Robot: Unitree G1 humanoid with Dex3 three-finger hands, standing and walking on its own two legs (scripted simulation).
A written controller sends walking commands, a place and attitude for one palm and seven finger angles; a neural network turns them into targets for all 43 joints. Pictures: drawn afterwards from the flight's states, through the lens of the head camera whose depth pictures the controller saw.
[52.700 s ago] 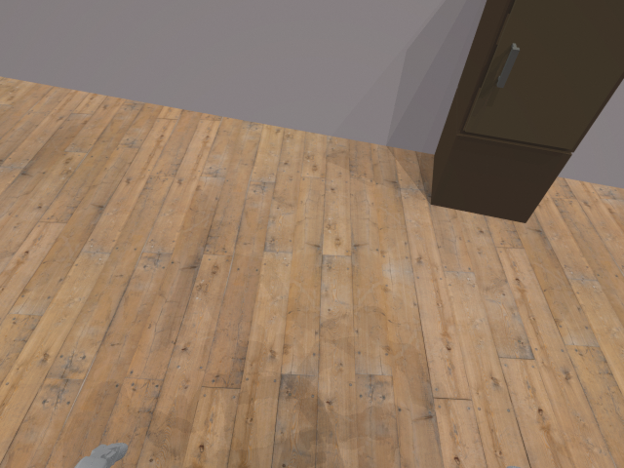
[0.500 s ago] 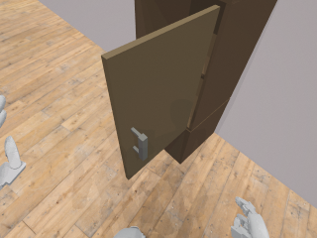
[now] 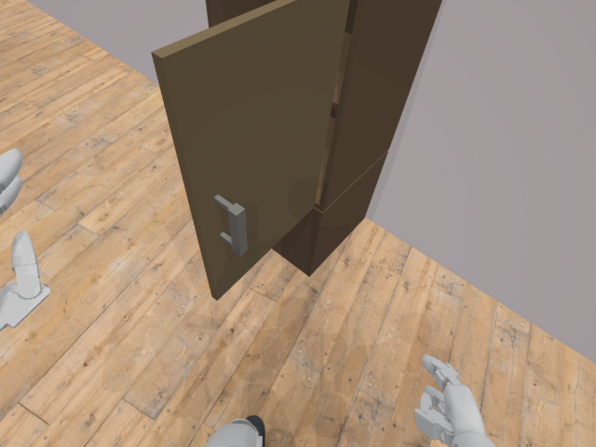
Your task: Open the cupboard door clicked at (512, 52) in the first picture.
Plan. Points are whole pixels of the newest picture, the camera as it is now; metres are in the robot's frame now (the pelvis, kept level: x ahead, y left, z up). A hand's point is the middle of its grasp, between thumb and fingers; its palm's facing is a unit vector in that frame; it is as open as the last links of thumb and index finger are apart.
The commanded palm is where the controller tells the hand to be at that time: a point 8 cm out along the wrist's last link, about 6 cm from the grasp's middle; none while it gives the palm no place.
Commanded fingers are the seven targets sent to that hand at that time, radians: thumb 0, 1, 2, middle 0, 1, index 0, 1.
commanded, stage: stop stepping back and stand still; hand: left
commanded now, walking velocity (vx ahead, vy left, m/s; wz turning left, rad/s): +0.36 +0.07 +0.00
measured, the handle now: (230, 225) +0.47 +0.17 -0.05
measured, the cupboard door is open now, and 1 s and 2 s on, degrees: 91 91 91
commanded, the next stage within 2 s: let the arm hang, fingers relaxed in 1.06 s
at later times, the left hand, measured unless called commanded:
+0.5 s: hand out of the picture +0.13 +0.28 +0.17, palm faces +0.49 -0.75 -0.43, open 7.5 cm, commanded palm +0.06 +0.31 +0.19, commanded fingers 0.00 0.90 0.90 -0.20 -0.30 -0.20 -0.30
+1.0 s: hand out of the picture +0.07 +0.29 +0.17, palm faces +0.49 -0.76 -0.42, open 7.5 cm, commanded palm +0.01 +0.32 +0.19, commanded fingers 0.00 0.90 0.90 -0.20 -0.30 -0.20 -0.30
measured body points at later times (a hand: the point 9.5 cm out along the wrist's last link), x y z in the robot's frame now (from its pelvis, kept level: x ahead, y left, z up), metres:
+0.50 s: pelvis -0.06 +0.00 +0.01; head -0.05 +0.01 +0.46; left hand +0.10 +0.31 +0.20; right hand +0.10 -0.24 -0.08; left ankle -0.09 +0.13 -0.72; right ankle -0.07 -0.10 -0.72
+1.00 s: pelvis -0.11 +0.01 +0.02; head -0.10 +0.03 +0.47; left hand +0.04 +0.33 +0.19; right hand +0.05 -0.21 -0.07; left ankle -0.09 +0.13 -0.72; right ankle -0.07 -0.10 -0.72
